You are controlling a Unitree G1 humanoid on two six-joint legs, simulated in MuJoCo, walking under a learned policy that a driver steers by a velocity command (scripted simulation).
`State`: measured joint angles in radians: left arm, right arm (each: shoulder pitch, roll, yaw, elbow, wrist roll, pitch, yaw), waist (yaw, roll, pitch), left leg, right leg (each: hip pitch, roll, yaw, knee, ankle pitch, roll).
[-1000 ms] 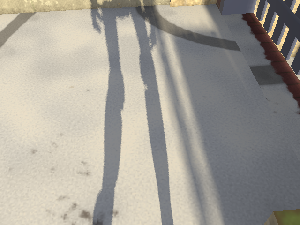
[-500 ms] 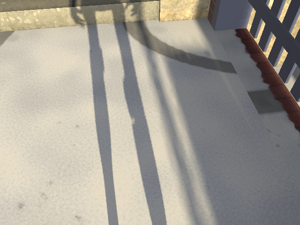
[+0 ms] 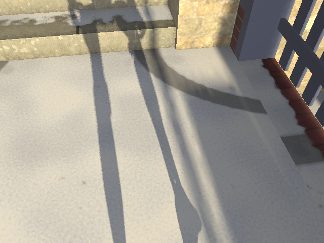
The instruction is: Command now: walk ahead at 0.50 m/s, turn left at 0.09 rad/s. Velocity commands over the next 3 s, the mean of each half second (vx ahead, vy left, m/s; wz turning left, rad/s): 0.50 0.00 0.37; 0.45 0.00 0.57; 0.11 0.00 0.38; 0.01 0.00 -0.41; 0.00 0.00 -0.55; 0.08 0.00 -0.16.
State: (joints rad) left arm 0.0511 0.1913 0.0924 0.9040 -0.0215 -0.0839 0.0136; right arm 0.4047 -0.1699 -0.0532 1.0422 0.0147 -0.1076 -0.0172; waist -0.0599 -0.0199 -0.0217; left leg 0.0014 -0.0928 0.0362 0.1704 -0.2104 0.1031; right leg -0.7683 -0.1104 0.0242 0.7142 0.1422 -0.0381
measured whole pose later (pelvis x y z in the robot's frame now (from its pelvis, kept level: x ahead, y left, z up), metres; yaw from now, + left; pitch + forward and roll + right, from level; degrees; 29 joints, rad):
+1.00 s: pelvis +0.49 +0.12 +0.00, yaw +31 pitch +3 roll -1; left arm -0.02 0.29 0.08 0.81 0.01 -0.09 0.02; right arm 0.33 -0.24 -0.08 0.78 0.01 -0.04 -0.01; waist -0.04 -0.03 0.03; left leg -0.21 -0.09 -0.08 0.36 -0.20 0.09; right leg -0.70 -0.08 0.07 0.83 -0.10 0.03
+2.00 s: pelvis +0.64 +0.14 -0.01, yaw +25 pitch +4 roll +2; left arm 0.18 0.29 0.06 0.65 0.00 0.02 0.00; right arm 0.13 -0.30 -0.09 0.68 -0.01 0.02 -0.06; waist 0.01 0.03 0.02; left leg -0.58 0.01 -0.04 1.16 -0.44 -0.07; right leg -0.35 0.05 0.04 0.52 -0.23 -0.07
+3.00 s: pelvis +0.68 +0.13 -0.01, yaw +4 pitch +1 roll +0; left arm 0.27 0.23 0.03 0.71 0.00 0.01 0.02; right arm 0.15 -0.28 -0.05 0.73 0.00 0.00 0.00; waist 0.02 0.03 0.02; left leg -0.37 0.04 0.00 0.62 -0.25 -0.04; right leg -0.12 0.05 0.03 0.43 -0.31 -0.04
